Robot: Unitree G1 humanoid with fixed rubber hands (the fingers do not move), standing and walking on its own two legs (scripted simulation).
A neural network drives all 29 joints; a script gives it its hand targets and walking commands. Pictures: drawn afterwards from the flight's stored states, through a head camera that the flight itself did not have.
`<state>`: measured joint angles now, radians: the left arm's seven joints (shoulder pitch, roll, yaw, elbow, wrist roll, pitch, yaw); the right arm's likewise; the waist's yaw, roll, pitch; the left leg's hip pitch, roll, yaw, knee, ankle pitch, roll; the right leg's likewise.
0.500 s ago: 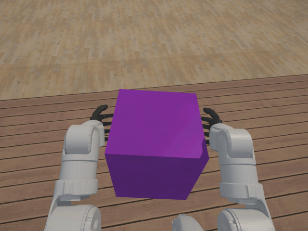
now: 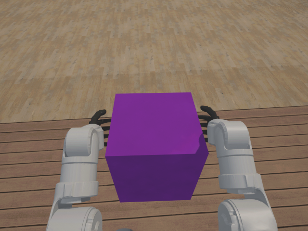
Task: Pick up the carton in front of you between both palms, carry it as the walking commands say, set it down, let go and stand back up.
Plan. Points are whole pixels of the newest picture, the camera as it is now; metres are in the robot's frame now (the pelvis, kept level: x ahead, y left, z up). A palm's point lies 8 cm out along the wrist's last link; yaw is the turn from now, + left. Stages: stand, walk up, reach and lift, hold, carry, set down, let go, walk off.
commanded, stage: carry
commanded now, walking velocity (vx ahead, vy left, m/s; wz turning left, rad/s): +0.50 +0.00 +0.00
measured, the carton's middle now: (154, 148) +0.35 +0.01 +0.01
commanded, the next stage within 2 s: none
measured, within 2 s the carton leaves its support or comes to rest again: neither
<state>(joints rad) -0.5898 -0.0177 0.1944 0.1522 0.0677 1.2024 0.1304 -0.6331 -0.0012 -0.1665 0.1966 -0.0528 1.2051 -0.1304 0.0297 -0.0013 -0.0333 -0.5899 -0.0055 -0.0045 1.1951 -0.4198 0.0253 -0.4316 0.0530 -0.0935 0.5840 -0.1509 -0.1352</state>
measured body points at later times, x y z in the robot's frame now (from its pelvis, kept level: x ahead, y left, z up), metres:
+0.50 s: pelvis +0.28 +0.04 -0.03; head +0.30 +0.05 +0.42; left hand +0.66 +0.19 +0.06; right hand +0.64 -0.12 +0.06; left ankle +0.35 +0.09 -0.75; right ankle +0.17 -0.07 -0.65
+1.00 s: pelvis +0.56 +0.00 -0.06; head +0.57 -0.01 +0.39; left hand +0.93 +0.14 +0.04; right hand +0.93 -0.16 +0.04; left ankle +0.42 +0.10 -0.68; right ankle +0.64 -0.06 -0.78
